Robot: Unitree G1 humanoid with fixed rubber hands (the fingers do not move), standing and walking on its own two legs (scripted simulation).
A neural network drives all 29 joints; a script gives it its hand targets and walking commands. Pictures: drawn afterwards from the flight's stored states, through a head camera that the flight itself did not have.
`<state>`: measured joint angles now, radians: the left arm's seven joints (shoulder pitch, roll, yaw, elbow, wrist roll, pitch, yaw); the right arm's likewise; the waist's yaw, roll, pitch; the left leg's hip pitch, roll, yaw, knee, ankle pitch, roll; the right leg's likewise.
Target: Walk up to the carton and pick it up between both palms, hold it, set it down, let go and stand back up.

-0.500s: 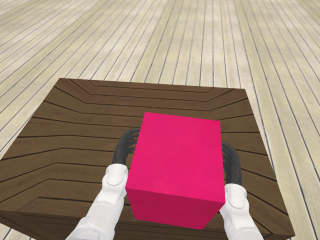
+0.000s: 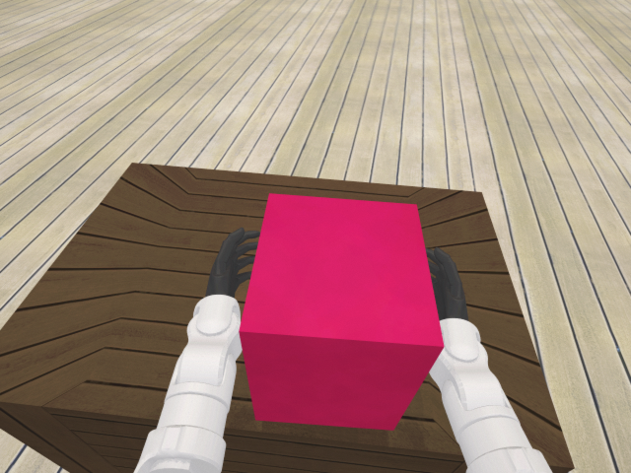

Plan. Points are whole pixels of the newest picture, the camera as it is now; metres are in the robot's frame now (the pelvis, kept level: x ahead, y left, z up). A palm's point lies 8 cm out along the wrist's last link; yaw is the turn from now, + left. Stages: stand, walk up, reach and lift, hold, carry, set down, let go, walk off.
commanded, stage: reach and lift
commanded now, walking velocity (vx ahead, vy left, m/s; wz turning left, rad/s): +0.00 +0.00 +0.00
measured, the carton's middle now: (333, 315) +0.35 -0.02 +0.02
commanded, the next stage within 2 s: hold in 1.74 s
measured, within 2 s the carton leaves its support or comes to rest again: neither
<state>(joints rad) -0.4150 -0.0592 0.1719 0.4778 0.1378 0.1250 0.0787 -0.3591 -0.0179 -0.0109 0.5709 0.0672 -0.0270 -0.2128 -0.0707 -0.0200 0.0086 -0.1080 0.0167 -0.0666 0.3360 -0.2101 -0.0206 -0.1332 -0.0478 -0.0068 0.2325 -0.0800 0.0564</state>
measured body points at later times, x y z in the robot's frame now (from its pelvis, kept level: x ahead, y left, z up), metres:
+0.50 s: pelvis +0.01 -0.01 +0.00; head -0.01 +0.02 +0.45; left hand +0.38 +0.13 +0.14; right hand +0.37 -0.16 +0.13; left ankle -0.02 +0.13 -0.75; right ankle +0.03 -0.16 -0.75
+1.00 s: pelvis -0.01 -0.01 +0.00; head -0.04 +0.02 +0.45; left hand +0.38 +0.13 +0.17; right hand +0.37 -0.16 +0.15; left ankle -0.02 +0.13 -0.75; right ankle +0.03 -0.16 -0.75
